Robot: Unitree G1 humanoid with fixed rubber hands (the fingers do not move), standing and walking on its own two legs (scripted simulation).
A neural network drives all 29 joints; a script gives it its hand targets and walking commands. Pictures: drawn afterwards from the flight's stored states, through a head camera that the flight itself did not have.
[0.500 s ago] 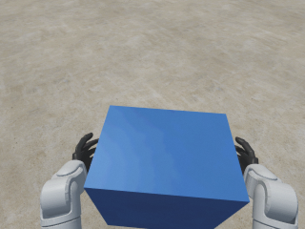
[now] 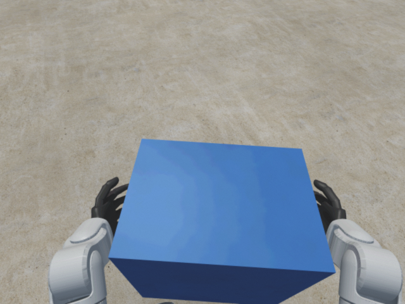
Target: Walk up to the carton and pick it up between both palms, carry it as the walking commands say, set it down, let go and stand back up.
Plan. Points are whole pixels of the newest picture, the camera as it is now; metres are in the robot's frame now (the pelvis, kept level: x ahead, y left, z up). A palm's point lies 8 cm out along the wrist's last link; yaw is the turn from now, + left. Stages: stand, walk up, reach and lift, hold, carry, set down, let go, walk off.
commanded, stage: carry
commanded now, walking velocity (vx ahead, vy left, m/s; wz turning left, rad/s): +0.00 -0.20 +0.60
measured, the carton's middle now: (214, 230) +0.25 +0.00 -0.01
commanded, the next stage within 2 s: none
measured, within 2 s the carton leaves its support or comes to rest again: neither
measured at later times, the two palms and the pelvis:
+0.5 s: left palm (149, 283) +0.14 +0.10 +0.09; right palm (378, 227) +0.24 -0.27 +0.08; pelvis -0.03 -0.13 +0.02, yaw +17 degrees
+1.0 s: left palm out of the picture +0.07 +0.08 +0.09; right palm (353, 194) +0.29 -0.24 +0.10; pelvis -0.02 -0.22 +0.02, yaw +36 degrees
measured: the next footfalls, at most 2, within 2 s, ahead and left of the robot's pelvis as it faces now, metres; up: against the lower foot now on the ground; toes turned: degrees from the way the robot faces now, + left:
right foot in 0.38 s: +0.02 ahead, -0.24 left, +0.00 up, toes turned +7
left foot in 0.70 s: -0.06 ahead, -0.07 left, +0.00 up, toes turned +33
